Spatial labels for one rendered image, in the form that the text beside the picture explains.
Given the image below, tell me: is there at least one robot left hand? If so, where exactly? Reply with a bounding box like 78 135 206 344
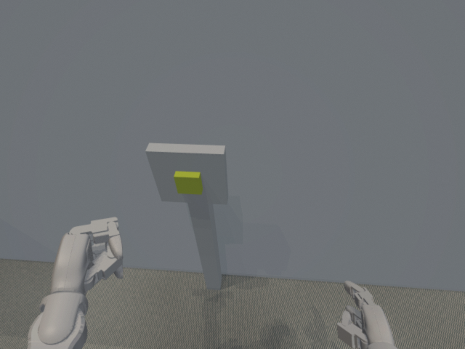
50 217 123 296

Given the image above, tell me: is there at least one button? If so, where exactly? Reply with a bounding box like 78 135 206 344
174 171 203 195

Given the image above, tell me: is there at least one robot right hand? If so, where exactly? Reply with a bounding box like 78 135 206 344
337 281 395 349

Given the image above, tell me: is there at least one panel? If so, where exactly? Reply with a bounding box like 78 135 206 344
145 143 228 290

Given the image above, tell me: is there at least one left robot forearm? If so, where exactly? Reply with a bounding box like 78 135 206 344
28 291 89 349

